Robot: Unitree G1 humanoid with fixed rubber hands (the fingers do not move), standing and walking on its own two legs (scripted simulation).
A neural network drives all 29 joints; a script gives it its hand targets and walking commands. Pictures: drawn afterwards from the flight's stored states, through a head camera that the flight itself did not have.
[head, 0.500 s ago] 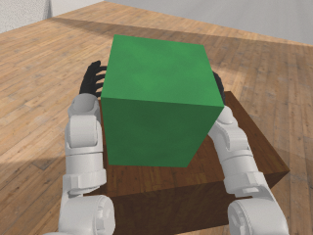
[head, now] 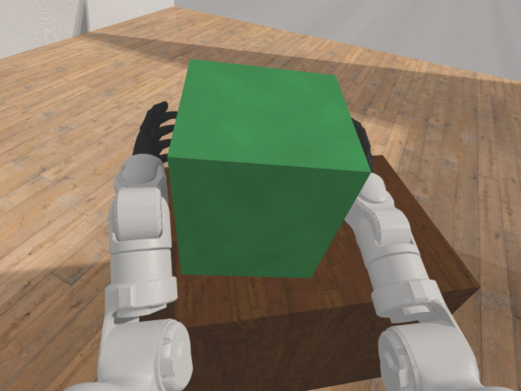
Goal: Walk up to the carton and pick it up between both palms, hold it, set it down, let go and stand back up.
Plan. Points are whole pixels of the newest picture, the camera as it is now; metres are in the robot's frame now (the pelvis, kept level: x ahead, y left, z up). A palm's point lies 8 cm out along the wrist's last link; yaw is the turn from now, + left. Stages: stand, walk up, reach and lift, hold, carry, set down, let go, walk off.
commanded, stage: hold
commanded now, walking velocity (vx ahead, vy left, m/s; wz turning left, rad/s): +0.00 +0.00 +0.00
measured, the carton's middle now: (255, 178) +0.37 +0.00 +0.17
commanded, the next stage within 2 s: set down in 1.96 s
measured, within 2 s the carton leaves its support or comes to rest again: neither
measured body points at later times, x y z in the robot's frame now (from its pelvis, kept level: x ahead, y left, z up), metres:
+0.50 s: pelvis +0.00 +0.00 +0.00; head -0.03 +0.02 +0.45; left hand +0.38 +0.15 +0.21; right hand +0.38 -0.15 +0.18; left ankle +0.02 +0.13 -0.75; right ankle +0.02 -0.12 -0.75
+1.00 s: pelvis +0.01 +0.00 +0.00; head -0.03 +0.03 +0.45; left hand +0.38 +0.15 +0.21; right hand +0.38 -0.15 +0.18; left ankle +0.02 +0.13 -0.75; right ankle +0.02 -0.12 -0.75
